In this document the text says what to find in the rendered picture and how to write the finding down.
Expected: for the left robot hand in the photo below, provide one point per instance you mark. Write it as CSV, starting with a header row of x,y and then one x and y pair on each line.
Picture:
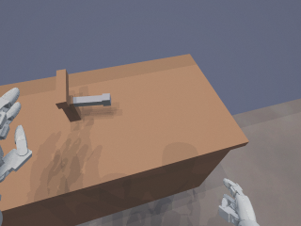
x,y
8,111

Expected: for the counter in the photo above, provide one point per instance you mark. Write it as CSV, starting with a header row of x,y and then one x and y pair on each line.
x,y
164,133

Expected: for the tap lever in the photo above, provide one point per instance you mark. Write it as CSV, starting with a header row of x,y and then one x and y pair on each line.
x,y
104,99

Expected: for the right robot hand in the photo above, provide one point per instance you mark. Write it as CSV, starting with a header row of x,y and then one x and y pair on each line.
x,y
237,209

